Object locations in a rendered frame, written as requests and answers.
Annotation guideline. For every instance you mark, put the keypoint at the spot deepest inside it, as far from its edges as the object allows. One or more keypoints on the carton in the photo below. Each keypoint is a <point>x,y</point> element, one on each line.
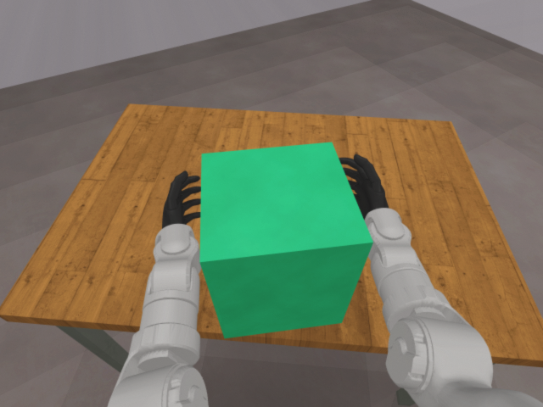
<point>282,239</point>

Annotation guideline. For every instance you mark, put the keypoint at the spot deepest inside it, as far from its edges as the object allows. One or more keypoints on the robot left forearm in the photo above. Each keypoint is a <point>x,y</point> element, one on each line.
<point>168,330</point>

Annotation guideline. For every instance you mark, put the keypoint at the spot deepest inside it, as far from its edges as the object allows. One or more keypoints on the right robot upper arm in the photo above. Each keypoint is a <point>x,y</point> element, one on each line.
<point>446,364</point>

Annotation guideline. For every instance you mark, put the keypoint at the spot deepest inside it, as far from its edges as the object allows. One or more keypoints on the robot right forearm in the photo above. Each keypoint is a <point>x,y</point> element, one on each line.
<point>402,282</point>

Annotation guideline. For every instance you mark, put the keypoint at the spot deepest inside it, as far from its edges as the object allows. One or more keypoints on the table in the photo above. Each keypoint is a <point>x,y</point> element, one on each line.
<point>90,271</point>

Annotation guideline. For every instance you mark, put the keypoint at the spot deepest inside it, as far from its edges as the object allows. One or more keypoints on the left robot upper arm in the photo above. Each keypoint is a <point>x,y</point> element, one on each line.
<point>178,385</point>

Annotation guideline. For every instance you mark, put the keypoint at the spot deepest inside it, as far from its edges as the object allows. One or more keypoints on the robot right hand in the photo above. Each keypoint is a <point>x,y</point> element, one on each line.
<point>370,194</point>

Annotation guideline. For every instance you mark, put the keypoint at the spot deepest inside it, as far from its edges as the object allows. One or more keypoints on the robot left hand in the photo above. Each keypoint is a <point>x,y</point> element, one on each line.
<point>174,208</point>

